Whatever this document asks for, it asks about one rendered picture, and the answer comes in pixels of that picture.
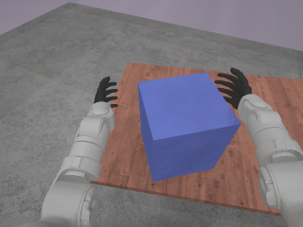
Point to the left robot forearm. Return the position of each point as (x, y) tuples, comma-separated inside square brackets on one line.
[(83, 164)]

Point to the left robot hand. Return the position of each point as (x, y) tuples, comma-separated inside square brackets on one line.
[(102, 92)]

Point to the robot right upper arm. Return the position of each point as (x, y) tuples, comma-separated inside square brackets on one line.
[(281, 187)]

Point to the carton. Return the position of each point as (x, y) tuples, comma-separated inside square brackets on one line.
[(186, 124)]

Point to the right robot hand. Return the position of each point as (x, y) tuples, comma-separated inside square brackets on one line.
[(240, 87)]

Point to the right robot forearm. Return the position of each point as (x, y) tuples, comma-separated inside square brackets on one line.
[(272, 141)]

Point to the robot left upper arm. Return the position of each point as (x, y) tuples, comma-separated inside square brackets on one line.
[(69, 204)]

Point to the table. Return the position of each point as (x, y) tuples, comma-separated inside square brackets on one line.
[(234, 180)]

